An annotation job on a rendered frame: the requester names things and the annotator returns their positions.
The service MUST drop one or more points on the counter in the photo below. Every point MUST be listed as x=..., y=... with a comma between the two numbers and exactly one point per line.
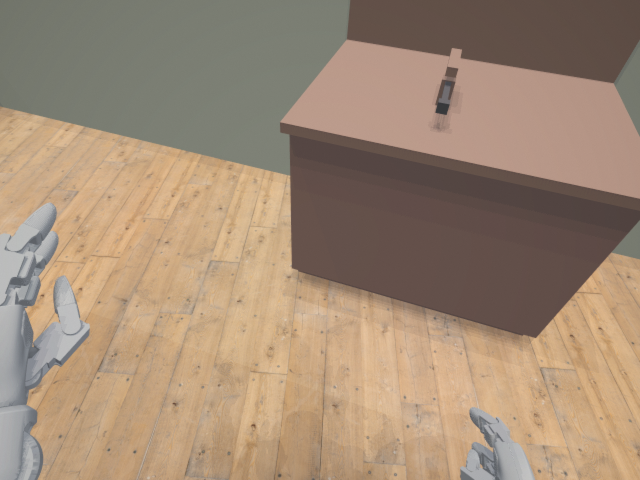
x=497, y=212

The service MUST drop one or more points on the tap lever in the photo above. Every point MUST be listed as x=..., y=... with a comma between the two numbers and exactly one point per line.
x=443, y=103

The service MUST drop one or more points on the robot right hand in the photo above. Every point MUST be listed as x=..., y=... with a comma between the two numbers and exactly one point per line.
x=508, y=460

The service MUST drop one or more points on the left robot forearm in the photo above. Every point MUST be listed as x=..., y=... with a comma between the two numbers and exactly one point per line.
x=21, y=456

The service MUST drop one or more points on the robot left hand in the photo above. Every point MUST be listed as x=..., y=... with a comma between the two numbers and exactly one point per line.
x=22, y=259

